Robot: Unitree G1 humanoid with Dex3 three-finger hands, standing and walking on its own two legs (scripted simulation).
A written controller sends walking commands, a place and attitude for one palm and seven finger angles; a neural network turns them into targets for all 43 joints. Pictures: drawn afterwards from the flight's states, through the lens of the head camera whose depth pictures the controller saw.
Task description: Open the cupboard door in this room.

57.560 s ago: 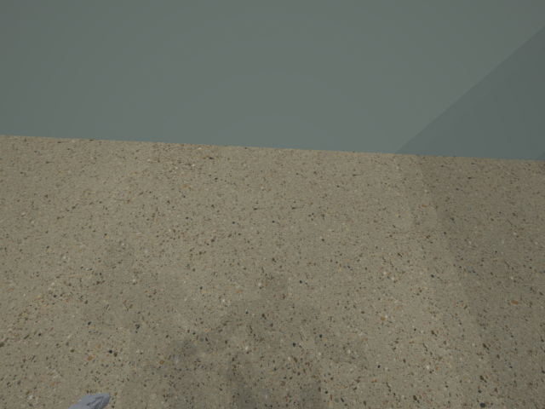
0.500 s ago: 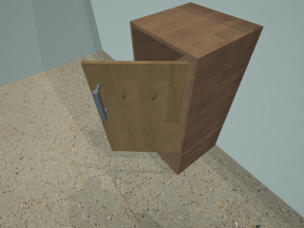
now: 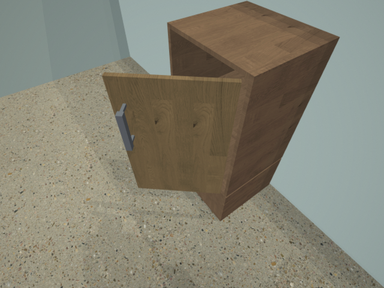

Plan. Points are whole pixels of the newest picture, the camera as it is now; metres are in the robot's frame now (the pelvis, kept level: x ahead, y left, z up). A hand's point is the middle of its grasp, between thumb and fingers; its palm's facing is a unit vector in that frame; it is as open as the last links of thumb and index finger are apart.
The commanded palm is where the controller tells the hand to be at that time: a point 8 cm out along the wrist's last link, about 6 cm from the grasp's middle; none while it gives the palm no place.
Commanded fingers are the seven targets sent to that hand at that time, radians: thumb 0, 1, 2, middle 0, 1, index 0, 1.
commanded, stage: look again from close up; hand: left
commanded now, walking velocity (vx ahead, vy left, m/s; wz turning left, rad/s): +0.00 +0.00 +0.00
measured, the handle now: (126, 127) +0.57 +0.24 -0.05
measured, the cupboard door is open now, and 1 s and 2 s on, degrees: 49 49 49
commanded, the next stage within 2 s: raise the hand with hooked fingers in 0.18 s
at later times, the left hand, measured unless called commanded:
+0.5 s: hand (105, 251) +0.20 +0.19 -0.03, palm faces +0.19 -0.98 -0.04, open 7.6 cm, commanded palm +0.11 +0.24 -0.07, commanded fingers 0.00 0.62 0.78 -0.22 -0.48 -0.22 -0.48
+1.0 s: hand (96, 266) +0.18 +0.22 -0.06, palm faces -0.05 -1.00 -0.04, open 10.4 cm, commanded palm +0.15 +0.28 -0.05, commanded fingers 0.00 0.04 0.53 -0.26 -0.86 -0.26 -0.86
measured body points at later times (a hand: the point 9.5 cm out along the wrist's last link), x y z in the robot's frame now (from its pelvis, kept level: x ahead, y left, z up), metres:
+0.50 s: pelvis -0.01 +0.01 -0.02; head +0.01 -0.01 +0.43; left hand +0.18 +0.25 -0.02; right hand +0.13 -0.25 -0.12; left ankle -0.01 +0.13 -0.74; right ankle +0.01 -0.09 -0.74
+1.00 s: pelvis -0.05 +0.01 -0.10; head +0.03 +0.02 +0.34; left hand +0.17 +0.27 -0.06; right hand +0.14 -0.19 -0.19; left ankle -0.01 +0.13 -0.74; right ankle +0.00 -0.09 -0.74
